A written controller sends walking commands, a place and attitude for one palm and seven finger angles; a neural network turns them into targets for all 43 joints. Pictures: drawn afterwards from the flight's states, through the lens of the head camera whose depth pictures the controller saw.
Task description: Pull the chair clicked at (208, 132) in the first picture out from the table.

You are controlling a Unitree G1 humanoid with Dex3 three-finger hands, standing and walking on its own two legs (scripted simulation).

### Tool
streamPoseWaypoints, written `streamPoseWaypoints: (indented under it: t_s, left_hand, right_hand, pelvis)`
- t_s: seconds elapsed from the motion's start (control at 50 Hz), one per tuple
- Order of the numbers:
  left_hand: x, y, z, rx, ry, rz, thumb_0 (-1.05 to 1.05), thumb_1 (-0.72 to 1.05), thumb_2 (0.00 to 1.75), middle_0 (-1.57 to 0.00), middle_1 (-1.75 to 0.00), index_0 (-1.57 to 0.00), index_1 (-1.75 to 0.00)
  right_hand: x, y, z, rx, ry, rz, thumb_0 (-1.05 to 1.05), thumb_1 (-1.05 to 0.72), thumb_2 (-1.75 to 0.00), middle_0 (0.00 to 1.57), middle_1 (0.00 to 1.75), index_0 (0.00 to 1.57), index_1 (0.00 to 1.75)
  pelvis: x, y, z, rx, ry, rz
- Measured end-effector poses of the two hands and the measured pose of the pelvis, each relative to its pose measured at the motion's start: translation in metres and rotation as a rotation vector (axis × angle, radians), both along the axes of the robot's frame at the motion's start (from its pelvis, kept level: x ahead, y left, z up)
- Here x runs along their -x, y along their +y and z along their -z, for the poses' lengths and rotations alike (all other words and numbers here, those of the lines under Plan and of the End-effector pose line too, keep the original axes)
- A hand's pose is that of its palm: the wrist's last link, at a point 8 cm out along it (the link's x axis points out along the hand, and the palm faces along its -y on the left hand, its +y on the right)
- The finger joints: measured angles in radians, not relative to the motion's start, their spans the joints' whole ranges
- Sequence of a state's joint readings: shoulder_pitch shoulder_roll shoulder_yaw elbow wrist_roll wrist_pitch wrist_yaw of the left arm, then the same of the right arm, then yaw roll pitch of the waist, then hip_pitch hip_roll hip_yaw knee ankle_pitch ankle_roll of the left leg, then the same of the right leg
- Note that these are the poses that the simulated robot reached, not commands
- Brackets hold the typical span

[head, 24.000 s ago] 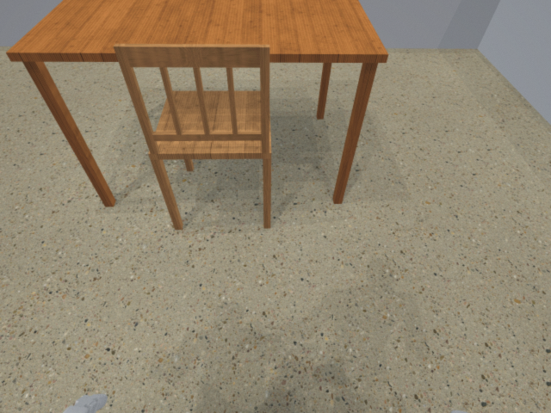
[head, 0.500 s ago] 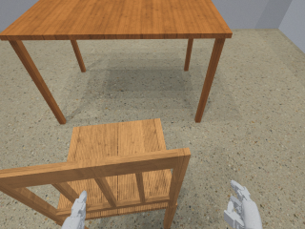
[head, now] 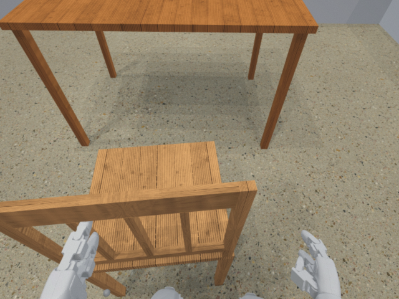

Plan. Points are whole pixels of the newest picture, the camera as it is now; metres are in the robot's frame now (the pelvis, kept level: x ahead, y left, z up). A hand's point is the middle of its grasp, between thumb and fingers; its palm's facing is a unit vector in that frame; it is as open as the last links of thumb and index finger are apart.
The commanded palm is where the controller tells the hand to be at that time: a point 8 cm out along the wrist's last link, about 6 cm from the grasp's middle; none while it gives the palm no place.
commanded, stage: draw the hand back to the body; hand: left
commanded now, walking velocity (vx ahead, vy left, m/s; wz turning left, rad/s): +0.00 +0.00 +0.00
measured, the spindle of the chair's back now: (141, 235) +0.25 +0.15 -0.04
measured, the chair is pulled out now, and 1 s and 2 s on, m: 0.63 0.62 0.62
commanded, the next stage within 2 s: step back with the hand held close in 1.24 s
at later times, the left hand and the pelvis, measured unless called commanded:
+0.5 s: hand (72, 288) +0.13 +0.20 +0.08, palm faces +0.04 -0.90 -0.43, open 12.6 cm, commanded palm +0.12 +0.26 +0.19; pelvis +0.01 -0.01 +0.06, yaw +1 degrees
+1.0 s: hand (14, 236) +0.17 +0.23 +0.19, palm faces +0.38 -0.70 -0.60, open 6.3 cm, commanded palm +0.14 +0.27 +0.25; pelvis +0.03 -0.04 +0.07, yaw +3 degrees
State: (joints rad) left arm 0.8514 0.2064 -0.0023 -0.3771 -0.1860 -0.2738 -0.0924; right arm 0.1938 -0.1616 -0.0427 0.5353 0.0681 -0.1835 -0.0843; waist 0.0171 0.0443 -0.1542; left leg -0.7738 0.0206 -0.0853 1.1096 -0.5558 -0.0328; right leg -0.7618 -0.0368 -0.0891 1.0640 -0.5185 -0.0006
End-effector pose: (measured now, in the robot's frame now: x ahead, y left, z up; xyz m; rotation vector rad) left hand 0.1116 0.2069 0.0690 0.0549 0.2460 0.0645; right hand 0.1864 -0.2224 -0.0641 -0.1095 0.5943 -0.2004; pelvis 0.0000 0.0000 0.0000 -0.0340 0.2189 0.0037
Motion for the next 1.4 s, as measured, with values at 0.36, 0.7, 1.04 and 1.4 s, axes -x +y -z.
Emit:
streamPoseWaypoints:
  t_s: [0.36, 0.7, 1.04, 1.4]
  left_hand:
    - [-0.001, 0.027, -0.040, -0.348, 0.278, 0.006, -0.01, -0.28, 0.33, -0.05, -0.06, -0.31, -0.16]
    - [-0.005, 0.034, -0.056, -0.403, 0.381, -0.131, 0.00, 0.31, 0.61, -0.13, -0.18, -0.48, -0.32]
    - [-0.028, 0.052, -0.190, -0.635, -0.186, -0.413, 0.01, 0.83, 0.87, -0.21, -0.29, -0.45, -0.40]
    - [-0.036, 0.037, -0.186, -0.519, -0.336, -0.301, 0.01, 0.89, 0.90, -0.22, -0.30, -0.22, -0.30]
  right_hand:
    - [0.007, 0.008, -0.037, 0.018, -0.003, -0.022, 0.01, -0.91, -0.90, 0.20, 0.30, 0.20, 0.30]
    - [-0.029, -0.009, -0.055, 0.035, -0.032, -0.134, 0.01, -0.90, -0.90, 0.20, 0.30, 0.20, 0.30]
    - [-0.033, -0.015, -0.031, -0.024, 0.031, -0.224, 0.01, -0.91, -0.90, 0.20, 0.30, 0.20, 0.30]
    - [0.007, -0.064, -0.054, 0.046, 0.058, -0.037, 0.01, -0.91, -0.90, 0.20, 0.30, 0.20, 0.30]
  pelvis:
    - [-0.009, -0.005, -0.045, 0.000, -0.171, -0.006]
    - [-0.026, -0.024, -0.067, -0.028, -0.242, -0.026]
    - [-0.023, -0.043, -0.068, -0.055, -0.273, -0.047]
    - [-0.002, -0.044, -0.075, -0.030, -0.292, -0.001]
